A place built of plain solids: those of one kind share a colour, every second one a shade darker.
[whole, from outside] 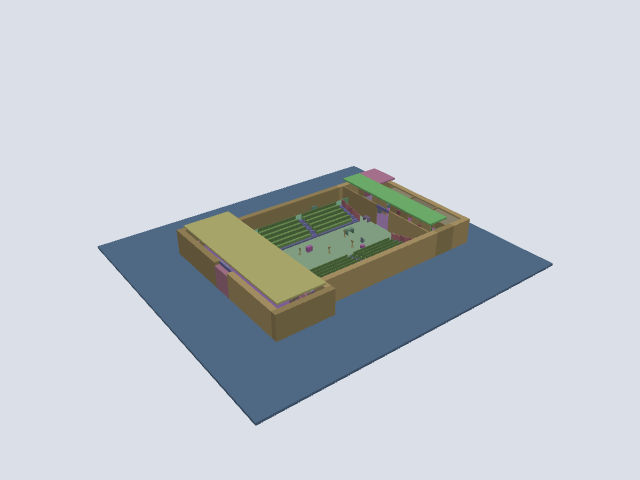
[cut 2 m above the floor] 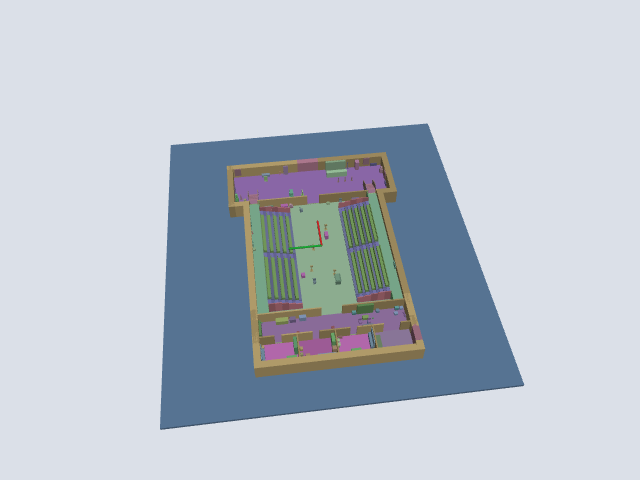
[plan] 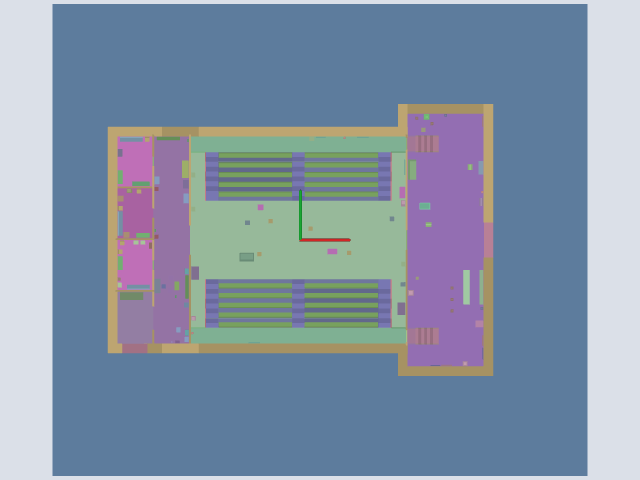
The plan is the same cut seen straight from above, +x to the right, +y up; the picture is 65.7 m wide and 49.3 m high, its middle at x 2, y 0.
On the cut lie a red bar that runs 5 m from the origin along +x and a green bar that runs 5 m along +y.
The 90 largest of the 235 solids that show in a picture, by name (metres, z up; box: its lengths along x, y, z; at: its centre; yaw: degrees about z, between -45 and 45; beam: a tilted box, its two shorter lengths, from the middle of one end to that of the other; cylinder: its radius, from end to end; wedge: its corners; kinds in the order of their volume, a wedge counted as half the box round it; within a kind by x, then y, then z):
{
 "ground_under_all_1": {"box": [54.94, 48.51, 0.4], "at": [2.01, 0.0, -0.75]},
 "wall_1": {"box": [1.0, 7.3, 4.41], "at": [-19.3, -7.97, 1.61]},
 "wall_2": {"box": [1.0, 7.12, 4.41], "at": [-19.3, -2.57, 1.61]},
 "wall_3": {"box": [1.0, 7.12, 4.41], "at": [-19.3, 2.75, 1.61]},
 "wall_4": {"box": [1.0, 7.12, 4.41], "at": [-19.3, 8.07, 1.61]},
 "wall_5": {"box": [1.49, 1.0, 4.41], "at": [-19.06, -11.13, 1.61]},
 "wall_6": {"box": [3.98, 0.2, 4.41], "at": [-17.01, -5.22, 1.61]},
 "wall_7": {"box": [3.98, 0.2, 4.41], "at": [-17.01, 0.09, 1.61]},
 "wall_8": {"box": [3.98, 0.2, 4.41], "at": [-17.01, 5.41, 1.61]},
 "wall_9": {"box": [5.58, 1.0, 4.41], "at": [-17.01, 11.13, 1.61]},
 "wall_10": {"box": [0.2, 3.78, 4.41], "at": [-15.12, -4.93, 1.61]},
 "wall_11": {"box": [0.2, 2.29, 4.41], "at": [-15.12, -0.95, 1.61]},
 "wall_12": {"box": [0.2, 4.37, 4.41], "at": [-15.12, 0.09, 1.61]},
 "wall_13": {"box": [0.2, 2.29, 4.41], "at": [-15.12, 1.13, 1.61]},
 "wall_14": {"box": [0.2, 2.29, 4.41], "at": [-15.12, 4.37, 1.61]},
 "wall_15": {"box": [0.2, 4.37, 4.41], "at": [-15.12, 5.41, 1.61]},
 "wall_16": {"box": [0.2, 2.29, 4.41], "at": [-15.12, 6.45, 1.61]},
 "wall_17": {"box": [0.2, 2.29, 4.41], "at": [-15.12, 9.68, 1.61]},
 "wall_18": {"box": [0.2, 2.29, 4.41], "at": [-15.12, 9.68, 1.61]},
 "wall_19": {"box": [1.49, 1.0, 4.41], "at": [-14.97, -11.13, 1.61]},
 "wall_20": {"box": [5.58, 1.0, 4.41], "at": [-13.24, -11.13, 1.61]},
 "wall_21": {"box": [5.58, 1.0, 4.41], "at": [-13.24, 11.13, 1.61]},
 "wall_22": {"box": [0.2, 9.33, 4.41], "at": [-11.35, -6.16, 1.61]},
 "wall_23": {"box": [0.2, 9.33, 4.41], "at": [-11.35, 6.16, 1.61]},
 "wall_24": {"box": [23.25, 1.0, 4.41], "at": [-0.62, -11.13, 1.61]},
 "wall_25": {"box": [23.25, 1.0, 4.41], "at": [-0.62, 11.13, 1.61]},
 "wall_26": {"box": [1.0, 3.21, 4.41], "at": [10.5, -12.37, 1.61]},
 "wall_27": {"box": [1.0, 3.21, 4.41], "at": [10.5, 12.37, 1.61]},
 "wall_28": {"box": [0.2, 8.28, 4.41], "at": [10.9, -5.14, 1.61]},
 "wall_29": {"box": [0.2, 8.28, 4.41], "at": [10.9, -5.14, 1.61]},
 "wall_30": {"box": [0.2, 8.28, 4.41], "at": [10.9, 5.14, 1.61]},
 "wall_31": {"box": [9.8, 1.0, 4.41], "at": [14.9, -13.48, 1.61]},
 "wall_32": {"box": [9.8, 1.0, 4.41], "at": [14.9, 13.48, 1.61]},
 "wall_33": {"box": [1.0, 12.18, 4.41], "at": [19.3, -7.89, 1.61]},
 "wall_34": {"box": [1.0, 12.18, 4.41], "at": [19.3, 7.89, 1.61]},
 "floor_hall_1": {"box": [22.25, 21.45, 0.6], "at": [-0.23, 0.0, -0.3]},
 "step_tier_1": {"box": [7.6, 1.0, 1.8], "at": [-4.65, -8.53, 0.3]},
 "step_tier_2": {"box": [7.6, 1.0, 1.56], "at": [-4.65, -7.53, 0.18]},
 "step_tier_3": {"box": [7.6, 1.0, 1.32], "at": [-4.65, -6.53, 0.06]},
 "step_tier_4": {"box": [7.6, 1.0, 1.08], "at": [-4.65, -5.53, -0.06]},
 "step_tier_5": {"box": [7.6, 1.0, 0.84], "at": [-4.65, -4.53, -0.18]},
 "step_tier_6": {"box": [7.6, 1.0, 0.84], "at": [-4.65, 4.53, -0.18]},
 "step_tier_7": {"box": [7.6, 1.0, 1.08], "at": [-4.65, 5.53, -0.06]},
 "step_tier_8": {"box": [7.6, 1.0, 1.32], "at": [-4.65, 6.53, 0.06]},
 "step_tier_9": {"box": [7.6, 1.0, 1.56], "at": [-4.65, 7.53, 0.18]},
 "step_tier_10": {"box": [7.6, 1.0, 1.8], "at": [-4.65, 8.53, 0.3]},
 "step_tier_11": {"box": [7.6, 1.0, 1.8], "at": [4.2, -8.53, 0.3]},
 "step_tier_12": {"box": [7.6, 1.0, 1.56], "at": [4.2, -7.53, 0.18]},
 "step_tier_13": {"box": [7.6, 1.0, 1.32], "at": [4.2, -6.53, 0.06]},
 "step_tier_14": {"box": [7.6, 1.0, 1.08], "at": [4.2, -5.53, -0.06]},
 "step_tier_15": {"box": [7.6, 1.0, 0.84], "at": [4.2, -4.53, -0.18]},
 "step_tier_16": {"box": [7.6, 1.0, 0.84], "at": [4.2, 4.53, -0.18]},
 "step_tier_17": {"box": [7.6, 1.0, 1.08], "at": [4.2, 5.53, -0.06]},
 "step_tier_18": {"box": [7.6, 1.0, 1.32], "at": [4.2, 6.53, 0.06]},
 "step_tier_19": {"box": [7.6, 1.0, 1.56], "at": [4.2, 7.53, 0.18]},
 "step_tier_20": {"box": [7.6, 1.0, 1.8], "at": [4.2, 8.53, 0.3]},
 "floor_walk_1": {"box": [22.25, 1.7, 1.8], "at": [-0.23, -9.88, 0.3]},
 "floor_walk_2": {"box": [22.25, 1.7, 1.8], "at": [-0.23, 9.88, 0.3]},
 "floor_foyer_1": {"box": [8.0, 26.15, 0.6], "at": [14.9, 0.0, -0.3]},
 "ceil_foyer_1": {"box": [8.0, 26.15, 0.3], "at": [14.9, 0.0, 4.55]},
 "floor_backstage_1": {"box": [3.78, 21.45, 0.6], "at": [-13.24, 0.0, -0.3]},
 "floor_dressing_1": {"box": [3.78, 5.32, 0.6], "at": [-17.01, -2.57, -0.3]},
 "floor_dressing_2": {"box": [3.78, 5.32, 0.6], "at": [-17.01, 2.75, -0.3]},
 "floor_dressing_3": {"box": [3.78, 5.32, 0.6], "at": [-17.01, 8.07, -0.3]},
 "ceil_backstage_1": {"box": [3.78, 21.45, 0.3], "at": [-13.24, 0.0, 5.15]},
 "door_leaf_1": {"box": [2.6, 0.97, 3.87], "at": [-17.01, -11.14, 1.33]},
 "door_leaf_2": {"box": [0.97, 3.6, 3.87], "at": [19.32, 0.0, 1.33]},
 "ceil_dressing_1": {"box": [3.78, 5.32, 0.3], "at": [-17.01, -2.57, 3.4]},
 "ceil_dressing_2": {"box": [3.78, 5.32, 0.3], "at": [-17.01, 2.75, 3.4]},
 "ceil_dressing_3": {"box": [3.78, 5.32, 0.3], "at": [-17.01, 8.07, 3.4]},
 "seats_1": {"box": [7.53, 0.44, 0.47], "at": [-4.63, -8.66, 1.43]},
 "seats_2": {"box": [7.53, 0.44, 0.47], "at": [-4.63, -7.66, 1.19]},
 "seats_3": {"box": [7.53, 0.44, 0.47], "at": [-4.63, -6.66, 0.95]},
 "seats_4": {"box": [7.53, 0.44, 0.47], "at": [-4.63, -5.66, 0.71]},
 "seats_5": {"box": [7.53, 0.44, 0.47], "at": [-4.63, -4.66, 0.47]},
 "seats_6": {"box": [7.53, 0.44, 0.47], "at": [4.18, -8.66, 1.43]},
 "seats_7": {"box": [7.53, 0.44, 0.47], "at": [4.18, -7.66, 1.19]},
 "seats_8": {"box": [7.53, 0.44, 0.47], "at": [4.18, -6.66, 0.95]},
 "seats_9": {"box": [7.53, 0.44, 0.47], "at": [4.18, -5.66, 0.71]},
 "seats_10": {"box": [7.53, 0.44, 0.47], "at": [4.18, -4.66, 0.47]},
 "floor_dock_1": {"box": [3.78, 5.5, 0.6], "at": [-17.01, -7.97, -0.3]},
 "ceil_dock_1": {"box": [3.78, 5.5, 0.3], "at": [-17.01, -7.97, 5.15]},
 "flats_backstage_1": {"box": [2.4, 0.35, 3.6], "at": [-13.57, 10.42, 1.8]},
 "flats_backstage_2": {"box": [0.35, 2.4, 3.6], "at": [-11.65, -4.83, 1.8]},
 "bar_foyer_1": {"box": [0.65, 3.55, 1.1], "at": [17.05, -4.85, 0.55]},
 "bar_foyer_2": {"box": [0.4, 3.55, 2.1], "at": [18.57, -4.85, 1.05]},
 "landing_foyer_1": {"box": [0.9, 1.5, 1.8], "at": [11.35, -9.88, 0.3]},
 "landing_foyer_2": {"box": [0.9, 1.5, 1.8], "at": [11.35, 9.88, 0.3]},
 "workbench_dock_1": {"box": [2.4, 0.8, 0.91], "at": [-17.35, -5.75, 0.45]},
 "lockers_dressing_1": {"box": [1.8, 0.48, 1.8], "at": [-16.38, 5.78, 0.9]}
}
